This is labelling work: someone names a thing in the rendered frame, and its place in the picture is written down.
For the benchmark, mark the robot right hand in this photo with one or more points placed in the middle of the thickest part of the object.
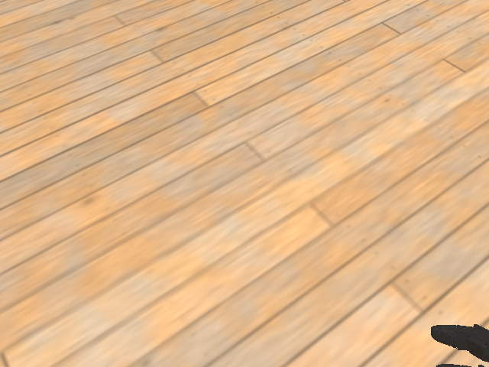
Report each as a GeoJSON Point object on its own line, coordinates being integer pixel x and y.
{"type": "Point", "coordinates": [473, 339]}

